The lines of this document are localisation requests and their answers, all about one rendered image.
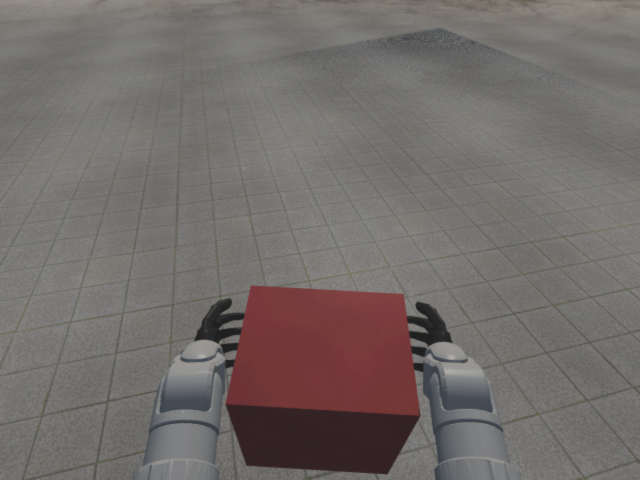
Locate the robot left hand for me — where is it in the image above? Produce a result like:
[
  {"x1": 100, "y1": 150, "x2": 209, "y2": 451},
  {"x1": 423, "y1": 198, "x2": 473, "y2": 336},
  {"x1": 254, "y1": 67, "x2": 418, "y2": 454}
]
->
[{"x1": 194, "y1": 298, "x2": 245, "y2": 369}]

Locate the carton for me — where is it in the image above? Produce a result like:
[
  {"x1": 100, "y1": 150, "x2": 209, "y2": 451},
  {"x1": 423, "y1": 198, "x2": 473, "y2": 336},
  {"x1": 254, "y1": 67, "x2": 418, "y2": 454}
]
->
[{"x1": 226, "y1": 285, "x2": 420, "y2": 474}]

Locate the right robot forearm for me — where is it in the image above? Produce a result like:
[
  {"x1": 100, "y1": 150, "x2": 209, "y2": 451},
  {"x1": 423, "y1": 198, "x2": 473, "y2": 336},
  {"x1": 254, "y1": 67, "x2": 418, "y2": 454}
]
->
[{"x1": 423, "y1": 342, "x2": 522, "y2": 480}]

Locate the robot right hand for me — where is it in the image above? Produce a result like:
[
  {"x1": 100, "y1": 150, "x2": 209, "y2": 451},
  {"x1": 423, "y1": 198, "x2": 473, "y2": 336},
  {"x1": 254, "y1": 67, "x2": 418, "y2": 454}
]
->
[{"x1": 407, "y1": 302, "x2": 453, "y2": 372}]

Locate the left robot forearm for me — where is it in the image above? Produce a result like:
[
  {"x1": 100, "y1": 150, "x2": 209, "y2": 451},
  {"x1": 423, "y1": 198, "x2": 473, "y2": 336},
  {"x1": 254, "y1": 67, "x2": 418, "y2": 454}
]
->
[{"x1": 133, "y1": 340, "x2": 225, "y2": 480}]

